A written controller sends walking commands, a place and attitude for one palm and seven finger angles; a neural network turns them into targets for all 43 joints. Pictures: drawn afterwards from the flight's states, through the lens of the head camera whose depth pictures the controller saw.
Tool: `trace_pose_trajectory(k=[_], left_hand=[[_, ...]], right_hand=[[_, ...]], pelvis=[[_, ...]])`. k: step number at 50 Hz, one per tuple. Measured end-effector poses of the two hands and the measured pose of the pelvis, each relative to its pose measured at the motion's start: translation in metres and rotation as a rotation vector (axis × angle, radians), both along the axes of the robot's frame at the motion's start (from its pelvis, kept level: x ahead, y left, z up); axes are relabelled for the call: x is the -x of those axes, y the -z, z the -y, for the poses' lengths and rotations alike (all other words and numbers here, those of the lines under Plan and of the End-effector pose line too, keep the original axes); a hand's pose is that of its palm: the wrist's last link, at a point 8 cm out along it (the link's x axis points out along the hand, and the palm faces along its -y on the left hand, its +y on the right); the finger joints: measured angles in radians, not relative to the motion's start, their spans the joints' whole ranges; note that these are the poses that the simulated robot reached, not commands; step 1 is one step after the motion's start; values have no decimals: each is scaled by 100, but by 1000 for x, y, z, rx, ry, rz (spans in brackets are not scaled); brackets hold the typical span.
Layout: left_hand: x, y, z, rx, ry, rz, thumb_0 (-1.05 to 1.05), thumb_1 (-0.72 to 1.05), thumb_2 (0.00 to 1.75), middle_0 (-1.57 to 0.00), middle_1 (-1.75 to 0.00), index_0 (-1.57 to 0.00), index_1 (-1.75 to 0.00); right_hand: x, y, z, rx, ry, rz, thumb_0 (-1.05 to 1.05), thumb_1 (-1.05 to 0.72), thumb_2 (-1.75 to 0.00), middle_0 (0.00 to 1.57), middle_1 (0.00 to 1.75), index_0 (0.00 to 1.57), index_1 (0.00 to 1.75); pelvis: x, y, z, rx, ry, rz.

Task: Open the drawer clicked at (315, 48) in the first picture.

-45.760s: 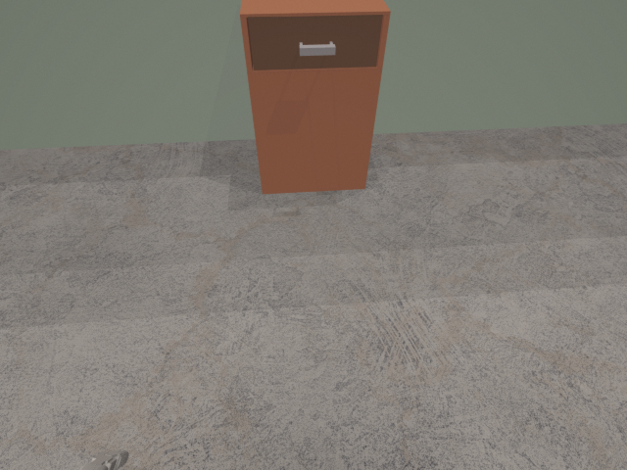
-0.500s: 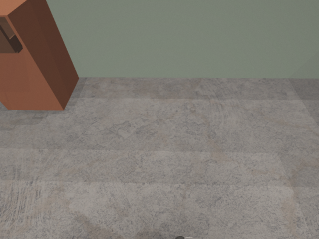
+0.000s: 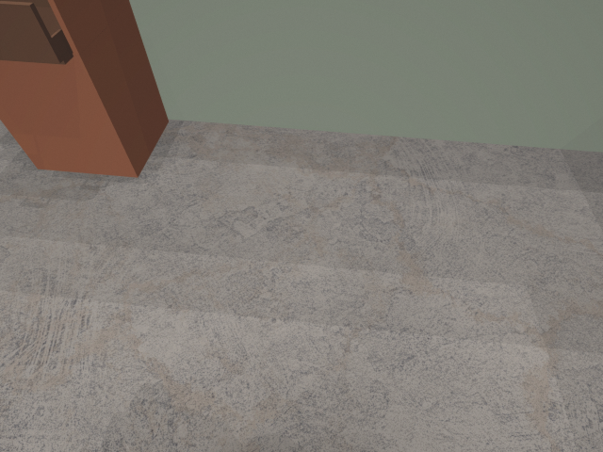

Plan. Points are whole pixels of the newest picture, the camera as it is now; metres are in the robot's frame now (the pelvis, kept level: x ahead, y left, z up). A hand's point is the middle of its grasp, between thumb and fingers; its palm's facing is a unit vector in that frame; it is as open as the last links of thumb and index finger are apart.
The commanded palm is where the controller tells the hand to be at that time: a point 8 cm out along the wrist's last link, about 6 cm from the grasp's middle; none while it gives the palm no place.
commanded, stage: relax the arm and regain balance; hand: left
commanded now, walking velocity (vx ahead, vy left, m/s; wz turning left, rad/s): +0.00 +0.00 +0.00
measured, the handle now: out of the picture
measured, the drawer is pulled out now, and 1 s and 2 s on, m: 0.08 0.08 0.08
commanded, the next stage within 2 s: step back with the hand held close in 0.10 s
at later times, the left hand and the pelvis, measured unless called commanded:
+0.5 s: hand (115, 306) +0.25 +0.24 +0.08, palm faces +0.22 -0.85 -0.48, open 8.5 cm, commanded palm +0.16 +0.28 +0.02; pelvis +0.01 +0.00 -0.01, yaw +0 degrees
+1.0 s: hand (96, 401) +0.16 +0.26 +0.00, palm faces +0.24 -0.90 -0.37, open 7.4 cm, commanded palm +0.10 +0.30 +0.02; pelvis -0.04 +0.02 -0.02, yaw +0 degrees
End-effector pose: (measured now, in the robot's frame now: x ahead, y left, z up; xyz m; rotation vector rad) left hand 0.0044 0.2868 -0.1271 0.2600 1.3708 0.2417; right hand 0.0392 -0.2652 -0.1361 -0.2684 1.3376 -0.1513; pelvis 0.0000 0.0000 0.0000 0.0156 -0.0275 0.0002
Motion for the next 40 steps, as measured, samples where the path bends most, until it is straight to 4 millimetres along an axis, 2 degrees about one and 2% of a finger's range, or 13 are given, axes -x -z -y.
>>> trace_pose_trajectory(k=[10,12,13,15,18,20,22,23,25,30,34,37,40], left_hand=[[-47,-14,-14,-47,62,87,-2,-48,30,-15,-30,-15,-30],[-59,-15,-13,-45,77,102,-1,-48,30,-15,-30,-15,-30],[-73,-22,-11,-54,53,168,-1,-44,32,-15,-30,-15,-30],[-122,-60,-6,-100,46,475,-2,-25,40,-16,-30,-16,-30],[-194,-154,4,-172,107,1006,-1,13,56,-18,-30,-18,-30],[-217,-213,8,-243,192,1281,-1,34,65,-18,-30,-18,-30],[-222,-244,8,-304,291,1392,-1,51,73,-19,-30,-19,-30],[-220,-247,7,-320,334,1383,-1,58,75,-19,-30,-19,-30],[-211,-234,2,-317,381,1275,-1,69,80,-19,-30,-19,-30],[-158,-163,-16,-225,242,918,0,83,86,-20,-30,-20,-30],[-125,-129,-19,-159,64,820,1,88,88,-20,-30,-20,-30],[-122,-129,-19,-152,13,867,1,89,89,-20,-30,-20,-30],[-130,-142,-23,-180,32,951,2,90,89,-20,-30,-20,-30]], right_hand=[[-11,-5,21,28,-4,32,0,-90,-90,20,30,21,30],[-13,-6,24,31,-2,34,0,-90,-90,20,30,21,30],[-17,-7,24,40,0,57,1,-90,-90,20,30,21,30],[-30,-14,19,67,-41,140,1,-90,-90,20,30,20,30],[-61,-28,1,49,-83,280,1,-91,-90,20,30,20,30],[-90,-37,-11,16,-50,399,1,-90,-90,20,30,20,30],[-119,-46,-24,-34,19,522,1,-90,-90,20,30,21,30],[-134,-50,-30,-62,54,578,1,-90,-90,20,30,21,30],[-158,-57,-41,-113,96,666,1,-90,-90,20,30,21,30],[-190,-69,-63,-132,28,715,1,-90,-90,20,30,21,30],[-186,-69,-75,-69,-115,631,1,-90,-90,20,30,21,30],[-173,-65,-82,-46,-170,576,1,-90,-90,20,30,21,30],[-156,-60,-86,-56,-163,558,1,-90,-90,20,30,21,30]], pelvis=[[-4,-1,0,2,2,-14],[-7,-2,1,2,3,-16],[-8,-1,1,5,-2,-16],[-6,1,2,15,-22,-12],[-3,3,5,19,-47,-9],[-4,3,5,18,-40,-25],[-8,4,2,19,-21,-54],[-10,5,0,20,-11,-67],[-13,5,-5,19,7,-83],[-14,4,-14,20,15,-87],[-4,1,-18,20,-6,-63],[6,2,-19,13,-19,-39],[16,6,-19,5,-19,-25]])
